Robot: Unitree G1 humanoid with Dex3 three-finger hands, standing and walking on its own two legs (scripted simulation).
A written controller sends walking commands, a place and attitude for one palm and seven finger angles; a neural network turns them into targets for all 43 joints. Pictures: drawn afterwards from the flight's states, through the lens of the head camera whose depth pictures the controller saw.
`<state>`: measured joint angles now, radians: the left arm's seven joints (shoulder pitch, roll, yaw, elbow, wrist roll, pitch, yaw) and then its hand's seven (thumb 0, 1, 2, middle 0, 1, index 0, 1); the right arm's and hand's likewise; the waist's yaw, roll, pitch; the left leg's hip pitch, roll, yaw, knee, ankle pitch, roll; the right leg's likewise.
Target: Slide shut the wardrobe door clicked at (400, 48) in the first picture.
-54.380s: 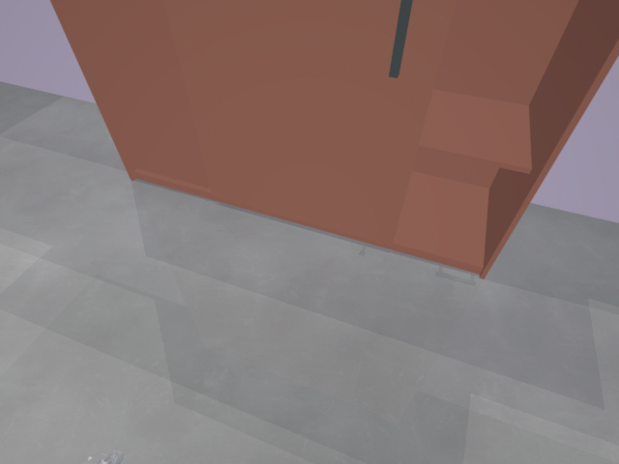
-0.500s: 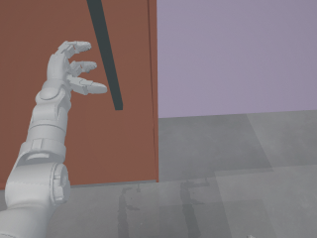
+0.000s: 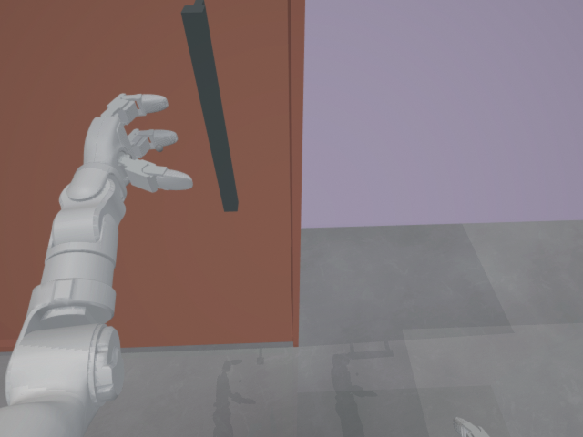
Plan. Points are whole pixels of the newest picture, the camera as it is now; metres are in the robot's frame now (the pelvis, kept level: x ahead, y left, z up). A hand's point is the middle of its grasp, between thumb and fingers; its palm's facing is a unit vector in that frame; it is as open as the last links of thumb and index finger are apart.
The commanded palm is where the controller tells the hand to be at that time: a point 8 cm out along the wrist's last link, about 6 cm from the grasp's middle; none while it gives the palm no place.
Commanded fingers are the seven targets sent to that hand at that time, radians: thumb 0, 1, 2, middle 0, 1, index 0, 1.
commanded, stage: move the hooked fingers beside the handle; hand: left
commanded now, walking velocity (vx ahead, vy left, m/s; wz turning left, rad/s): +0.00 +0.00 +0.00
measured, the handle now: (218, 123) +0.53 +0.12 +0.17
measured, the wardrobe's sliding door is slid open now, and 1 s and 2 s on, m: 0.00 0.00 0.00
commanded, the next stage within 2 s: feel for the door with the fingertips in 0.76 s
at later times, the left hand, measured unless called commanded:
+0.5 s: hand (171, 143) +0.45 +0.17 +0.19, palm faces +0.06 -1.00 -0.01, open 14.0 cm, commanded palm +0.43 +0.23 +0.19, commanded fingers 0.00 -0.50 0.30 -0.30 -1.20 -0.30 -1.20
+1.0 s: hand (172, 146) +0.45 +0.17 +0.19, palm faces +0.05 -1.00 -0.01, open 14.0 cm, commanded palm +0.43 +0.22 +0.19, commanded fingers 0.00 -0.50 0.30 -0.30 -1.20 -0.30 -1.20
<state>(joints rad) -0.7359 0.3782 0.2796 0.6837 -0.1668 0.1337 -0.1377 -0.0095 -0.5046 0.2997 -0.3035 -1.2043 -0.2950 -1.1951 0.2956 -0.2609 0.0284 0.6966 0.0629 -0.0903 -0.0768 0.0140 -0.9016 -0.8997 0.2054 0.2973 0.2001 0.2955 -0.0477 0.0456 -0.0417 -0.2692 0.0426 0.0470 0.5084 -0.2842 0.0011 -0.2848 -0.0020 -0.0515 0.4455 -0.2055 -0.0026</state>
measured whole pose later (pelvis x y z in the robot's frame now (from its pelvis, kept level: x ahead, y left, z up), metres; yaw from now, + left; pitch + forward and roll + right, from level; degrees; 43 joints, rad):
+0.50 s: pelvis +0.00 +0.00 +0.00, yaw +0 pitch +3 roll -1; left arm -0.78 0.39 0.29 0.76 -0.16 0.10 -0.14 -0.01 -0.50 0.30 -0.30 -1.20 -0.30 -1.19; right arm 0.33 -0.26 0.03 0.71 0.06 -0.08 -0.07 0.01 -0.90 -0.90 0.21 0.30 0.20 0.30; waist -0.06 0.05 -0.04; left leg -0.29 0.05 0.05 0.51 -0.28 0.00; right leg -0.31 0.00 -0.05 0.46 -0.21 -0.01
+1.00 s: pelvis -0.01 -0.01 +0.00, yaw +1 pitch +3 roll -1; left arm -0.81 0.38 0.26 0.77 -0.17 0.11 -0.14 -0.01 -0.50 0.30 -0.30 -1.20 -0.29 -1.20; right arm 0.29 -0.27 0.03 0.70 0.06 -0.10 -0.08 0.01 -0.90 -0.90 0.21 0.30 0.20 0.30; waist -0.05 0.04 -0.03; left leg -0.30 0.04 0.03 0.52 -0.28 -0.01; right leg -0.31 0.00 -0.06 0.46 -0.21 -0.01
